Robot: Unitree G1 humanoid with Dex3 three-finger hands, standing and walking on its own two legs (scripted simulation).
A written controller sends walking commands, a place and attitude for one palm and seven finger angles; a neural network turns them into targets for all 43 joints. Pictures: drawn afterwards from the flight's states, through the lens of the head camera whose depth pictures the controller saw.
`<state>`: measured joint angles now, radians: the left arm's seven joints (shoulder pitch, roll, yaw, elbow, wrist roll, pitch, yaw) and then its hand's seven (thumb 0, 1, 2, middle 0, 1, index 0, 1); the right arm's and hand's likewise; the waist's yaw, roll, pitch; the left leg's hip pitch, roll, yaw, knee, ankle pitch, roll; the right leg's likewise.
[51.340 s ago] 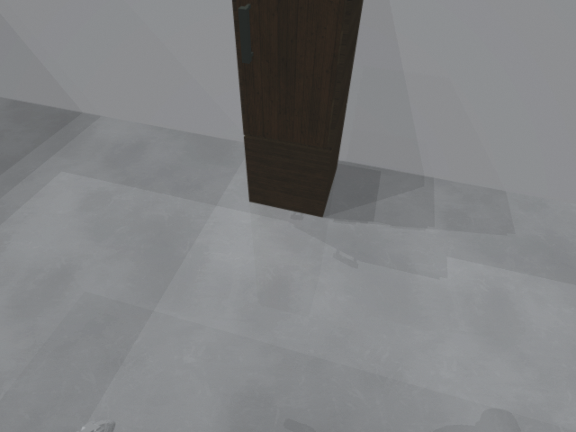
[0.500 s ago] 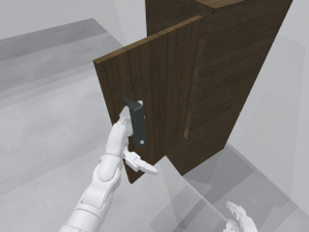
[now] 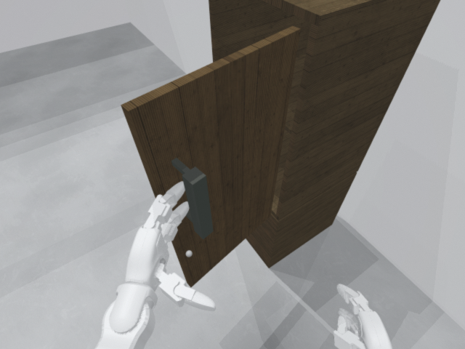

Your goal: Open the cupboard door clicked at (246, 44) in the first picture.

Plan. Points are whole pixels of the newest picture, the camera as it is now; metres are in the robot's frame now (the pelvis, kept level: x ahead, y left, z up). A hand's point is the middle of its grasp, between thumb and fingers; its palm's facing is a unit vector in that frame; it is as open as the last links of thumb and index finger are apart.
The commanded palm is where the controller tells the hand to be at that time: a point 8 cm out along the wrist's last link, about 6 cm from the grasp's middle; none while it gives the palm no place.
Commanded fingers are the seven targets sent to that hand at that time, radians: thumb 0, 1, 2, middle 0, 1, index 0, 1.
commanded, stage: slide the hand sideways off the handle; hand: left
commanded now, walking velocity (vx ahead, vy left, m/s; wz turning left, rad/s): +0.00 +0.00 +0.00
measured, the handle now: (191, 199) +0.34 +0.10 +0.08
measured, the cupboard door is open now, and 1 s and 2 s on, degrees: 100 100 100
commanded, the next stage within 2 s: draw the hand back to the body in 0.50 s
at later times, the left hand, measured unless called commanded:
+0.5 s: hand (162, 281) +0.20 +0.12 +0.08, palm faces -0.04 -1.00 -0.05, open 16.3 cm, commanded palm +0.18 +0.17 +0.08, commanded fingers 0.00 -0.50 0.30 -0.15 -0.30 -0.15 -0.30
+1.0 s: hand (115, 281) +0.19 +0.17 +0.11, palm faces -0.02 -1.00 -0.07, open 16.3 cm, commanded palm +0.16 +0.23 +0.12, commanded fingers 0.00 -0.47 0.31 -0.15 -0.30 -0.15 -0.30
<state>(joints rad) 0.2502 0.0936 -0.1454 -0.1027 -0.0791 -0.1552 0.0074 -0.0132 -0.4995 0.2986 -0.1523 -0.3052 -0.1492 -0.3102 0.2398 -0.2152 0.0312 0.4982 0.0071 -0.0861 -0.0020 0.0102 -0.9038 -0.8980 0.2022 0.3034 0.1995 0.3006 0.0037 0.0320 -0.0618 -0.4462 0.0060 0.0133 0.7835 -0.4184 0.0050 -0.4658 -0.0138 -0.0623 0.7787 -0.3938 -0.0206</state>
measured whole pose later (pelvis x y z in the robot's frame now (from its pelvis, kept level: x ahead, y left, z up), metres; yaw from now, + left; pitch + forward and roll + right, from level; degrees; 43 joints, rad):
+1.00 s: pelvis +0.00 +0.00 +0.00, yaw +1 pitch +3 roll -1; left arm 0.52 0.23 0.12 -0.33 -0.26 -0.12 -0.22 -0.01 -0.50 0.30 -0.15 -0.30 -0.15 -0.31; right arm 0.27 -0.23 0.04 0.53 0.05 -0.24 -0.06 0.01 -0.90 -0.90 0.20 0.30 0.20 0.30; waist 0.01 0.06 -0.10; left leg -0.43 0.01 -0.02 0.80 -0.43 0.01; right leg -0.42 -0.01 -0.09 0.76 -0.40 -0.02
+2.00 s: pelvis +0.01 +0.01 +0.04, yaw -1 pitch -5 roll -1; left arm 0.45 0.31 0.32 -0.37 -0.06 -0.07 0.12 0.01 0.84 0.87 -0.21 -0.30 -0.20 -0.31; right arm 0.19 -0.23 0.01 0.65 0.00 -0.12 -0.06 0.01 -0.90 -0.90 0.20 0.30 0.20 0.30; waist 0.07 0.06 0.02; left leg -0.06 0.00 0.03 0.41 -0.27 0.02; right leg -0.07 -0.01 -0.05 0.38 -0.23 0.00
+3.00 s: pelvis -0.07 +0.03 +0.02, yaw -1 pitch +0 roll -1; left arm 0.53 0.39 0.44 -0.53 -0.01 -0.19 0.15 0.01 0.89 0.90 -0.21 -0.30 -0.21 -0.31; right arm 0.20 -0.20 0.01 0.54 0.00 -0.08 -0.07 0.01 -0.90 -0.90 0.20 0.30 0.20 0.30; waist 0.01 -0.01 0.07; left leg -0.38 -0.01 0.04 0.63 -0.25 0.05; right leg -0.39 -0.03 -0.03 0.58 -0.19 0.02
